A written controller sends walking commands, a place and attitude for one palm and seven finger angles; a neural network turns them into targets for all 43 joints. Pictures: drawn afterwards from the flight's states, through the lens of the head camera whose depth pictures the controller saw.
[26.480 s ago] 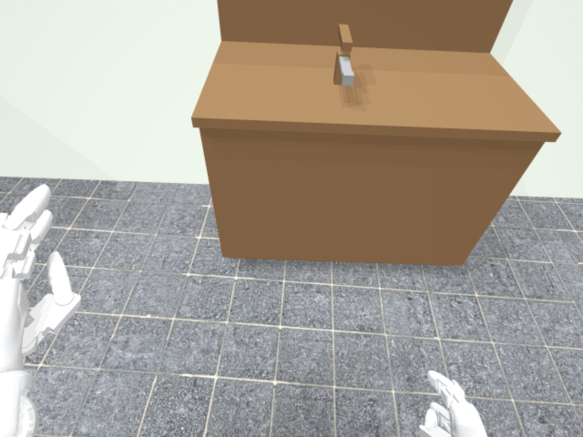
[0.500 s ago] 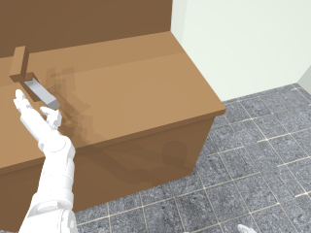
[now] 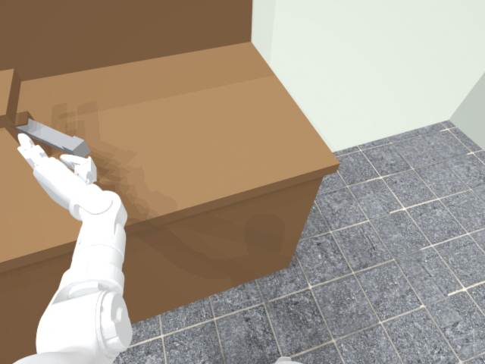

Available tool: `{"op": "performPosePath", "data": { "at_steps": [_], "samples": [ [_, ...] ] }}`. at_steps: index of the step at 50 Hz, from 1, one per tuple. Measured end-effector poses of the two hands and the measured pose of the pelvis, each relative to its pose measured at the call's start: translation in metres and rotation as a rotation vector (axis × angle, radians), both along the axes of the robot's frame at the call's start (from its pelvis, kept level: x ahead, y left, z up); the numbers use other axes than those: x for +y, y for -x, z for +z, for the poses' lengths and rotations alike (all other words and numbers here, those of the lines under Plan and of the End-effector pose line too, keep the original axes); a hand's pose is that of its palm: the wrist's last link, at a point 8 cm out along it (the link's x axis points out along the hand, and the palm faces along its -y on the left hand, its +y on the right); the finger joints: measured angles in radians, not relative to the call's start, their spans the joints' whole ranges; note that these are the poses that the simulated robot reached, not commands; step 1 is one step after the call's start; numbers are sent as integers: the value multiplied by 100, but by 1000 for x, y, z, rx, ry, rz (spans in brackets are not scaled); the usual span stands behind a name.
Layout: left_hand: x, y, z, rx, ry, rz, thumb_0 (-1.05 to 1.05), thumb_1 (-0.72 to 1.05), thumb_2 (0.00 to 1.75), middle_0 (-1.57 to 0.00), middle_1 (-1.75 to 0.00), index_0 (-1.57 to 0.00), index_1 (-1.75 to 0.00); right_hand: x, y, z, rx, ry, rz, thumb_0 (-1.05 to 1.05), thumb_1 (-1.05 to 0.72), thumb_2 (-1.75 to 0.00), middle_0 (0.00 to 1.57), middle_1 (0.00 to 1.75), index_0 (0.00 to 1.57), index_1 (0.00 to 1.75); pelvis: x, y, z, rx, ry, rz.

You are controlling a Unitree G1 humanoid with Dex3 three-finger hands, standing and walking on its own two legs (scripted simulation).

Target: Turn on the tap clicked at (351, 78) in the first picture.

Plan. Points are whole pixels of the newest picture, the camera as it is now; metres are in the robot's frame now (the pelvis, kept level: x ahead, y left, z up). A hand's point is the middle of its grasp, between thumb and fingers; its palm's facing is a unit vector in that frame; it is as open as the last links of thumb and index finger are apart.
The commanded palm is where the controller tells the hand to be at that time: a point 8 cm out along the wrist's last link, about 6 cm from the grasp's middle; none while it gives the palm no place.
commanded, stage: push the lever round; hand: left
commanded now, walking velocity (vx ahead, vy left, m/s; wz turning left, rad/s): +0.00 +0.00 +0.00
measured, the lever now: (76, 148) +0.46 +0.29 +0.09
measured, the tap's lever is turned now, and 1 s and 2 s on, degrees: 44 71 72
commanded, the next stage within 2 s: lift the hand up off the lever in 0.84 s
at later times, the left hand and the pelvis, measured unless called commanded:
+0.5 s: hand (105, 147) +0.47 +0.25 +0.08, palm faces +0.84 -0.53 -0.08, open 7.7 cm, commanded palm +0.42 +0.26 +0.09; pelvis +0.00 +0.00 +0.00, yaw +0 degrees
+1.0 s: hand (109, 135) +0.50 +0.25 +0.08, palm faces +0.84 -0.53 -0.10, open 7.8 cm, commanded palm +0.44 +0.26 +0.09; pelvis +0.01 +0.00 +0.00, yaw -1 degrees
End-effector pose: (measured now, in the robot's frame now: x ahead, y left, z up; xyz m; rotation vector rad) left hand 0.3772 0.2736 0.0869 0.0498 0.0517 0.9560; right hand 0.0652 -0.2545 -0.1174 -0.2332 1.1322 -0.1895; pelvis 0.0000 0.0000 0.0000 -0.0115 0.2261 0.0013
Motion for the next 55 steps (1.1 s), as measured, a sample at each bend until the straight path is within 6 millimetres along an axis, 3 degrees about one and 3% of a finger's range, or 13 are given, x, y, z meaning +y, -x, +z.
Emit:
{"op": "performPosePath", "data": {
  "at_steps": [14,38,55],
  "samples": [
    [-8,-13,0,19,20,50,1,91,92,-15,-15,-16,-15,3,19,-4,56,-21,-14,0,-91,-90,20,30,20,30,0,-1,-1,12,1,-2],
    [-20,-55,1,58,21,56,1,91,92,-15,-15,-16,-15,2,53,-6,168,-30,-47,0,-91,-90,20,30,20,30,-1,-5,-5,66,3,-9],
    [-14,-67,6,41,18,59,2,90,91,-15,-15,-16,-15,0,58,-1,193,-32,-65,0,-91,-90,20,30,20,30,-2,-13,-3,75,8,-17]
  ]
}}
